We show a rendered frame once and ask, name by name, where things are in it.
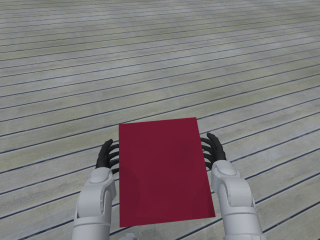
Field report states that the carton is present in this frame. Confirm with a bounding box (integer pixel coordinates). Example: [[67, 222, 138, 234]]
[[118, 117, 216, 228]]

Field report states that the robot left forearm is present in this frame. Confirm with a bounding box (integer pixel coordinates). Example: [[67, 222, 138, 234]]
[[71, 167, 117, 240]]

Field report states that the robot right forearm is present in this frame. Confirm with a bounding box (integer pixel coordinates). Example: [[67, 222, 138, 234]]
[[211, 160, 268, 240]]

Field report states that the left robot hand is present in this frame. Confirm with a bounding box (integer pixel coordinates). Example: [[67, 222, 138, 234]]
[[95, 139, 119, 174]]

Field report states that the right robot hand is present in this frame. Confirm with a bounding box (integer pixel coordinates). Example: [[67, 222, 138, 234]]
[[200, 132, 227, 170]]

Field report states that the left robot shin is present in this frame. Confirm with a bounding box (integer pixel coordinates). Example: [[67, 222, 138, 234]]
[[126, 233, 136, 238]]

